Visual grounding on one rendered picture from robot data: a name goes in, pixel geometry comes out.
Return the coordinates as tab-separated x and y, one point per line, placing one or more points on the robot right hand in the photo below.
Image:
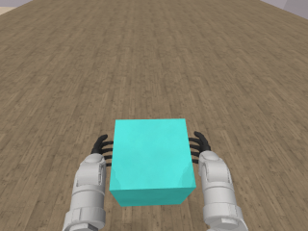
203	145

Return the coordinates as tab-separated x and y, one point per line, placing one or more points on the robot left hand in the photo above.
100	143

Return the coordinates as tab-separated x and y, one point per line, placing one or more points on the right robot forearm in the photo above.
220	205

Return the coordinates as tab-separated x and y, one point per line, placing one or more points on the carton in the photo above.
151	162

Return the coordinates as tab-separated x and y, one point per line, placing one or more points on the left robot forearm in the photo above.
86	212

